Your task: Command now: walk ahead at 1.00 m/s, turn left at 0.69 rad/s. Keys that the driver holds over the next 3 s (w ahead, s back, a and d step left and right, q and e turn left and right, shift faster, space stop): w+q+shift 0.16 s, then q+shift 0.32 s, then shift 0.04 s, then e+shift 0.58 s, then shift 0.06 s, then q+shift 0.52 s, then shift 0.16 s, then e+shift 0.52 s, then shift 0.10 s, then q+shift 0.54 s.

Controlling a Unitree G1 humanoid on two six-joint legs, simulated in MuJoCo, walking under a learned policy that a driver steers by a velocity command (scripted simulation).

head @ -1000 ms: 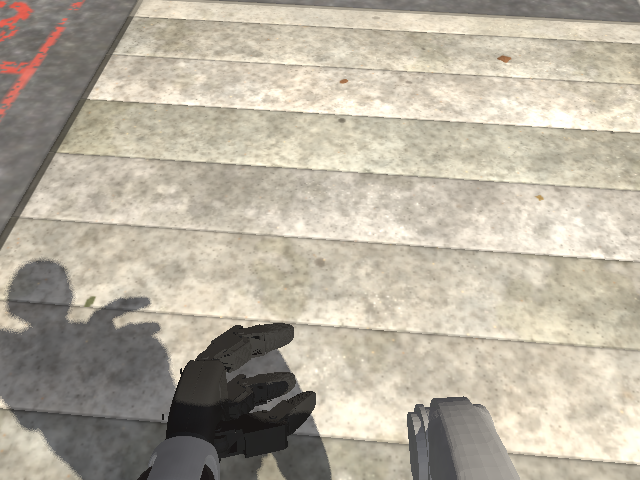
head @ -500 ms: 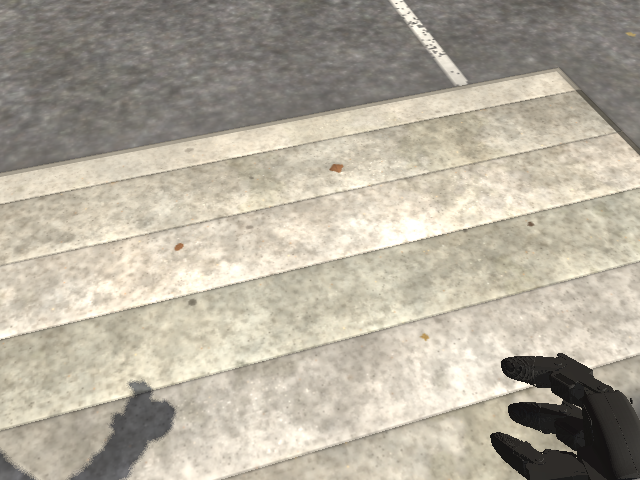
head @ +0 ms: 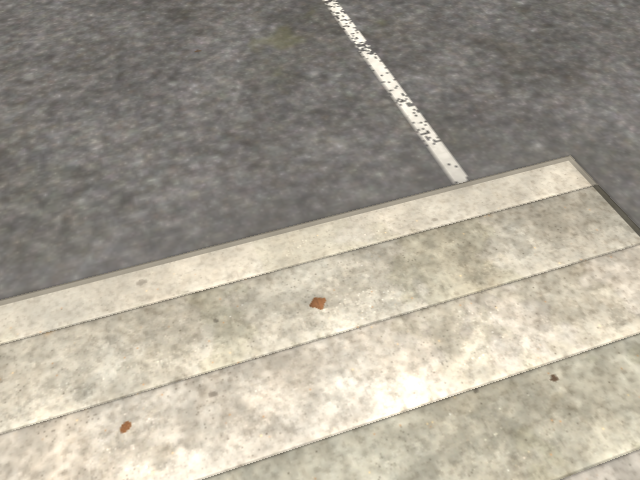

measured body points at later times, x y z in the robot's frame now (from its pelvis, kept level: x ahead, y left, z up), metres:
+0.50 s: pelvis +0.39 +0.08 +0.00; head +0.45 +0.10 +0.44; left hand +0.50 +0.37 -0.08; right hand +0.56 -0.16 -0.13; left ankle +0.45 +0.11 -0.73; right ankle +0.53 -0.06 -0.63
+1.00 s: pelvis +0.56 +0.07 +0.01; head +0.60 +0.07 +0.46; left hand +0.52 +0.37 -0.09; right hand +0.79 -0.12 -0.10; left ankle +0.50 +0.20 -0.66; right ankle +0.64 +0.03 -0.73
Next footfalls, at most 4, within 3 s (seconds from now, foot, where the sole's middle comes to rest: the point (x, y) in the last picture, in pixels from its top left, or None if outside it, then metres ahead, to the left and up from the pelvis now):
0.28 left None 0.49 0.12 -0.76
0.80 right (303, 406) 0.67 0.05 -0.76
1.30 left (226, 434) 0.62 0.22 -0.76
1.74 right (310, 407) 0.67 0.04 -0.76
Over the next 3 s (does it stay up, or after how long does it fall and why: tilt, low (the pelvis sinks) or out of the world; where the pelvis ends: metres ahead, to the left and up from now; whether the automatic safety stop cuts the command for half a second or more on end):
stays up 0.58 0.10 0.00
